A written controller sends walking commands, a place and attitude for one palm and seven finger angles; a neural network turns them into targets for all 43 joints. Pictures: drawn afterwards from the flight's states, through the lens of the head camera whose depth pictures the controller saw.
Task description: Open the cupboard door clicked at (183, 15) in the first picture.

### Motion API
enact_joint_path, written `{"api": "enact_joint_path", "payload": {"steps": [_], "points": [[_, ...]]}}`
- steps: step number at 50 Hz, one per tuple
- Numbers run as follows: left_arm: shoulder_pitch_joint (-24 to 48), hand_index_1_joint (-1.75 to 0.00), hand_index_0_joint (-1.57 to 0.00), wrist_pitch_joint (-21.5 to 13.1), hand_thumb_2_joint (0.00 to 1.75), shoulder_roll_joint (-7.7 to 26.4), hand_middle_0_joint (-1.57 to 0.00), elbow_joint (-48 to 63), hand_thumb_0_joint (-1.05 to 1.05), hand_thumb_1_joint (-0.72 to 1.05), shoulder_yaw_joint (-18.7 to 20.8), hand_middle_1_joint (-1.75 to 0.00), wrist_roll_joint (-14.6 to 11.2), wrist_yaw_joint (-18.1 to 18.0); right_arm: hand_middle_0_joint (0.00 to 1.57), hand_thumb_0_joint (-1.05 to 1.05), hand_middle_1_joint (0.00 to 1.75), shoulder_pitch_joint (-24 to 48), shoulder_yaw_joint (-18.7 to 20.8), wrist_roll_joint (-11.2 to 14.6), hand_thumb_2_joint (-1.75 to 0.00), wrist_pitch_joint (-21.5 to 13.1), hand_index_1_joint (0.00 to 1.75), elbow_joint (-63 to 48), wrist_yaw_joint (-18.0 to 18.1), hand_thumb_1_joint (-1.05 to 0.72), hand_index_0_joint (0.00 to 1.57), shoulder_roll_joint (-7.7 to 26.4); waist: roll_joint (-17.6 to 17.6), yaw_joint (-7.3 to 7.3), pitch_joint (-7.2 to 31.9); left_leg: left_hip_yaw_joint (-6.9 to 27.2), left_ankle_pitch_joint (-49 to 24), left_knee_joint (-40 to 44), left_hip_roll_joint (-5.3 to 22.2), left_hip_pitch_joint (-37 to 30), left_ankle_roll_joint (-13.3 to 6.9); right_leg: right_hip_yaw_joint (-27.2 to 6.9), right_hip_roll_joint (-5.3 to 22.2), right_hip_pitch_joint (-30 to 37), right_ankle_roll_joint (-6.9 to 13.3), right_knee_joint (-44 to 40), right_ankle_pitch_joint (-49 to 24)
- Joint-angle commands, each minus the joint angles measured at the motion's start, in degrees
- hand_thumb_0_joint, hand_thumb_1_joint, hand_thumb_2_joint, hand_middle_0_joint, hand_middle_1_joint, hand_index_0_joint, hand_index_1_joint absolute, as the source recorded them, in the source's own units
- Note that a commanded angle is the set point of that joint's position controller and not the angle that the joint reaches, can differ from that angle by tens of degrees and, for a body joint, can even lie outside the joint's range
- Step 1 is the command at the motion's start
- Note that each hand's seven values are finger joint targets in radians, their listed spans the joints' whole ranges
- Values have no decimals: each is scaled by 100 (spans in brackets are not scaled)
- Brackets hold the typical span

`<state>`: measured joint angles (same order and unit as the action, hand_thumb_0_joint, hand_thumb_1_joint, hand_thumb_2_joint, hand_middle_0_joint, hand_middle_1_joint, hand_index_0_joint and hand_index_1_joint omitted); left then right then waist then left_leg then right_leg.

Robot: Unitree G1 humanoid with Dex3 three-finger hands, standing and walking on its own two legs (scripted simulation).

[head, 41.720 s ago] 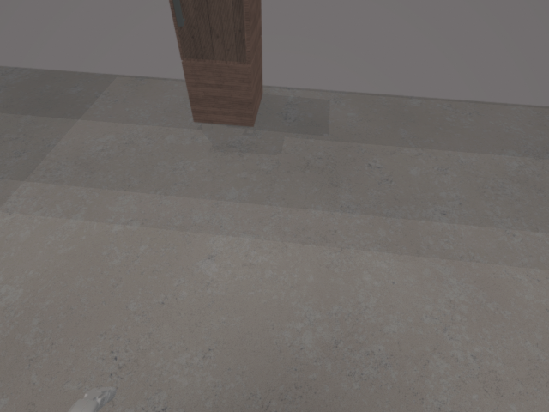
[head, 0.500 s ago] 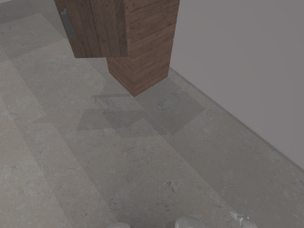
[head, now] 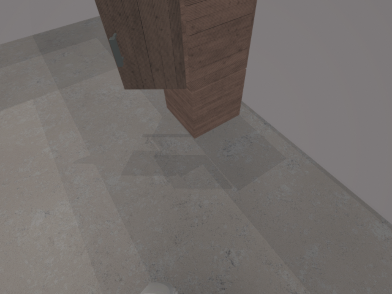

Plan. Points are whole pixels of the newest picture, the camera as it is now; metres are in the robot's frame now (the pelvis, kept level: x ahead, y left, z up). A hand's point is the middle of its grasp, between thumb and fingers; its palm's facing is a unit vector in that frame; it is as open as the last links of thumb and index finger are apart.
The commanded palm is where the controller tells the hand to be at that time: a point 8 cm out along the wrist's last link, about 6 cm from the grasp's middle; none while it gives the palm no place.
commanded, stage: take the last steps up to it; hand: left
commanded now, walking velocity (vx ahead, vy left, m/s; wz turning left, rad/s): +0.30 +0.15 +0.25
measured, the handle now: (117, 49) +1.09 +0.42 -0.10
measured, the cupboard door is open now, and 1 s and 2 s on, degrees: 55 55 55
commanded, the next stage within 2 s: come to a stop and stand still in 1.50 s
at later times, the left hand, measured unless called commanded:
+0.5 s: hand out of the picture +0.07 +0.30 -0.18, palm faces +0.14 -0.97 -0.19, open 7.4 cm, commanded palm none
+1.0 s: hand (108, 206) +0.35 +0.28 -0.17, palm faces +0.11 -0.97 -0.21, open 7.1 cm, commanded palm none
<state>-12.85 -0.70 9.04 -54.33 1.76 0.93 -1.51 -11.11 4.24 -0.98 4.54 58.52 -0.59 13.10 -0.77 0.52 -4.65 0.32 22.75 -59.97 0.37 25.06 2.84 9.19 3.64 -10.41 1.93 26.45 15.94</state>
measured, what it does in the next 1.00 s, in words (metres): walks ahead: left foot, then right foot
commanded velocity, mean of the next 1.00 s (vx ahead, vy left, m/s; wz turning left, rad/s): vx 0.30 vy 0.08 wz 0.01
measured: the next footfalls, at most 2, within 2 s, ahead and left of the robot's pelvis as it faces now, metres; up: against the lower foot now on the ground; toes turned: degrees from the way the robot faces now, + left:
left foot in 0.30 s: +0.09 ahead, +0.18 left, +0.00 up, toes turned +10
right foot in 0.82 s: +0.33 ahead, +0.02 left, +0.00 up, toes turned -3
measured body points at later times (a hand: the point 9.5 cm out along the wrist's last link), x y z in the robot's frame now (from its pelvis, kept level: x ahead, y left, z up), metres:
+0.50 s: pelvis +0.08 +0.11 +0.00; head +0.11 +0.12 +0.45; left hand +0.07 +0.35 -0.16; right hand +0.16 -0.13 -0.14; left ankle +0.05 +0.18 -0.74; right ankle +0.09 -0.03 -0.66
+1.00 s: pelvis +0.27 +0.10 +0.00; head +0.32 +0.09 +0.44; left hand +0.35 +0.33 -0.15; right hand +0.24 -0.12 -0.17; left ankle +0.23 +0.23 -0.67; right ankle +0.29 +0.02 -0.74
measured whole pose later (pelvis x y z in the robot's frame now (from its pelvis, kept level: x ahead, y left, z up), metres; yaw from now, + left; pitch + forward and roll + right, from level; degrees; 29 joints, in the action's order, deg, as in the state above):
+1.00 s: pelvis +0.27 +0.10 +0.00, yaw +4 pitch -1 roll +0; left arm -8.8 -4.1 8.5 -56.5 3.4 -0.4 -1.8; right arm -18.4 2.2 -0.9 -0.2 63.9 0.6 7.9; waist -0.6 2.1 -6.7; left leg -1.3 20.0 -62.8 3.6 25.4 0.5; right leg 7.3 -0.1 -12.3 3.7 26.9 13.9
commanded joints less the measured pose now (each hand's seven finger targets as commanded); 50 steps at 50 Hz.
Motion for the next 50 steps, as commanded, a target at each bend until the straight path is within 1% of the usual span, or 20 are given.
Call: {"api": "enact_joint_path", "payload": {"steps": [1, 10, 13, 14, 15, 16, 17, 19, 22, 26, 35, 37, 39, 40, 41, 42, 43, 45, 48, 50], "points": [[-852, -30, -20, -196, 90, 1103, -20, -33, 0, 90, 345, -30, 58, -5, 20, 0, 30, 614, -9, -36, -90, -237, 30, -497, -77, -90, 20, 206, 730, -471, 300, -55, 49, 491, 236, 922, 36, -1474, 1837, 1182, 571, -1278, -884], [-895, -30, -20, -226, 90, 1234, -20, -416, 0, 90, 392, -30, 124, 91, 20, 0, 30, 846, -78, -12, -90, -383, 30, -655, -198, -90, 20, 78, 1097, -425, 60, -502, 3, 2168, 153, -95, -138, -1014, 1907, 468, 503, -1331, 87], [-563, -30, -20, -186, 90, 1219, -20, -445, 0, 90, 374, -30, 68, 128, 20, 0, 30, -58, -77, -21, -90, -497, 30, -355, -140, -90, 20, 210, 690, 65, 273, -915, -741, 3395, -143, -2022, -188, -391, 1403, -628, 142, -619, 311], [-424, -30, -20, -173, 90, 1051, -20, -378, 0, 90, 334, -30, 59, 169, 20, 0, 30, -691, 26, -25, -90, -536, 30, -193, -77, -90, 20, 585, -167, 384, 523, -431, -390, 3665, 192, -3009, -344, -80, 1029, -1333, -78, 483, 485], [-309, -30, -20, -154, 90, 678, -20, -183, 0, 90, 250, -30, 12, 215, 20, 0, 30, -1451, 184, -86, -90, -583, 30, -39, -1, -90, 20, 1175, -1859, 702, 788, 1706, 129, 4272, 1617, -3658, -903, 452, 201, -2489, -396, 2298, 1683], [185, -30, -20, -152, 90, 633, -20, 65, 0, 90, 181, -30, 51, 171, 20, 0, 30, -1875, 179, -76, -90, -533, 30, 76, 105, -90, 20, 1326, -1584, 845, 594, 2183, -262, 4674, 2148, -3389, -1400, -148, 116, -3033, -298, 3389, 1996], [315, -30, -20, -169, 90, 609, -20, 85, 0, 90, 181, -30, 49, 163, 20, 0, 30, -1617, 109, -73, -90, -522, 30, 41, 142, -90, 20, 1164, -958, 668, 295, 1999, -520, 4712, 2181, -3052, -1586, -473, 324, -3189, -175, 3886, 1714], [105, -30, -20, -124, 90, 624, -20, -168, 0, 90, 185, -30, 63, 204, 20, 0, 30, -897, -38, -48, -90, -614, 30, -202, 178, -90, 20, 718, -676, 275, 157, 1530, -683, 4773, 1874, -2309, -1449, -718, 533, -2931, -182, 4181, 964], [-177, -30, -20, -47, 90, 490, -20, -325, 0, 90, 151, -30, 70, 242, 20, 0, 30, -777, -125, -37, -90, -753, 30, -181, 193, -90, 20, 498, -290, -10, -71, 804, -1694, 4957, 1513, -1998, -1299, -718, 457, -2634, -240, 4003, 254], [6, -30, -20, -4, 90, 473, -20, -240, 0, 90, 165, -30, 54, 233, 20, 0, 30, -1096, -144, -17, -90, -851, 30, 15, 209, -90, 20, 350, -253, -95, -17, 336, -2922, 4968, 1338, -2239, -1279, -706, 363, -2698, -281, 3616, -296], [1373, -30, -20, -50, 90, 346, -20, 291, 0, 90, 54, -30, 25, 278, 20, 0, 30, -1923, -244, -88, -90, -859, 30, 553, 268, -90, 20, 309, -349, 211, -247, 74, -4462, 4520, 1392, -2795, -1163, -384, 72, -2336, -42, 1720, -341], [1235, -30, -20, -70, 90, 392, -20, 296, 0, 90, 62, -30, 16, 272, 20, 0, 30, -1941, -246, -83, -90, -840, 30, 632, 280, -90, 20, 373, -321, 112, -90, -29, -5154, 4123, 1368, -2714, -1097, -246, -145, -1597, 66, 1272, -135], [281, -30, -20, -131, 90, 566, -20, 44, 0, 90, 119, -30, 20, 236, 20, 0, 30, -1832, -225, -27, -90, -830, 30, 668, 280, -90, 20, 460, -125, -349, 311, -155, -5804, 3060, 1156, -2422, -882, -167, -397, -203, 186, 673, -422], [-558, -30, -20, -178, 90, 770, -20, -198, 0, 90, 227, -30, 31, 206, 20, 0, 30, -1635, -211, 37, -90, -851, 30, 597, 263, -90, 20, 453, 70, -733, 729, -311, -5181, 2058, 930, -1558, -704, -501, -143, 1294, 328, 432, -1007], [-1421, -30, -20, -240, 90, 1284, -20, -436, 0, 90, 376, -30, 64, 137, 20, 0, 30, -1680, -192, 116, -90, -880, 30, 464, 232, -90, 20, 262, 975, -962, 1408, -683, -2628, 443, 202, -111, -433, -2382, 1334, 2850, 929, 220, -1868], [-1609, -30, -20, -231, 90, 1558, -20, -518, 0, 90, 398, -30, -30, 128, 20, 0, 30, -1721, -182, 120, -90, -867, 30, 370, 242, -90, 20, 212, 1278, -813, 1625, -476, 1125, -1283, -266, 618, -301, -3859, 2475, 2946, 1530, -440, -2758], [-1224, -30, -20, -214, 90, 1388, -20, -414, 0, 90, 388, -30, -67, 77, 20, 0, 30, -1222, -149, 84, -90, -830, 30, 255, 217, -90, 20, 274, 600, -777, 963, 106, 896, -1512, 99, 1039, -373, -3461, 2306, 2324, 1512, -677, -2453], [-516, -30, -20, -240, 90, 907, -20, -258, 0, 90, 256, -30, -62, 28, 20, 0, 30, -756, -159, 41, -90, -729, 30, 205, 167, -90, 20, -37, 286, -389, 194, 214, 55, -1167, 490, 891, -305, -2435, 1801, 817, 1029, -957, -2389], [-207, -30, -20, -351, 90, 544, -20, -267, 0, 90, 153, -30, -22, 54, 20, 0, 30, -1192, -189, -27, -90, -542, 30, 348, 81, -90, 20, -345, 753, 45, 163, -72, -467, -218, 568, 155, -149, -1294, 1231, -201, 663, -1385, -1901], [-305, -30, -20, -408, 90, 527, -20, -384, 0, 90, 154, -30, -16, 76, 20, 0, 30, -1143, -173, -30, -90, -514, 30, 370, 32, -90, 20, -394, 753, 68, 256, -229, -812, 304, 527, 77, -74, -1104, 1038, -201, 635, -1511, -1674]]}}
